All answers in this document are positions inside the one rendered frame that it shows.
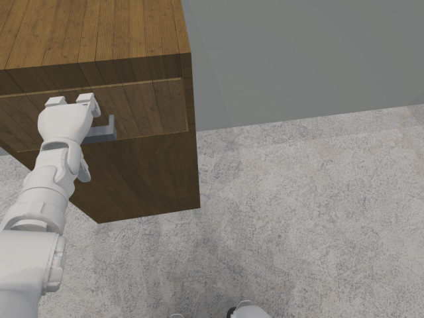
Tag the right robot shin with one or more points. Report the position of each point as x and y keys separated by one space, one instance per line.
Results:
x=243 y=303

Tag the left robot forearm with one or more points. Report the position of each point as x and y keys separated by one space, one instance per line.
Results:
x=43 y=200

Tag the robot left upper arm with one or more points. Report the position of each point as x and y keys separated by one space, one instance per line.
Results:
x=31 y=264

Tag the handle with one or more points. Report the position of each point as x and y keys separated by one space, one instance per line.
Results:
x=102 y=134

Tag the drawer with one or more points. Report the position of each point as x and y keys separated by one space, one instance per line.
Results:
x=140 y=108

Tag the robot left hand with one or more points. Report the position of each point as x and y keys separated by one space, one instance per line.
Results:
x=71 y=121

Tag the cabinet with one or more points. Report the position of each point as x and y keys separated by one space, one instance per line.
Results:
x=62 y=44

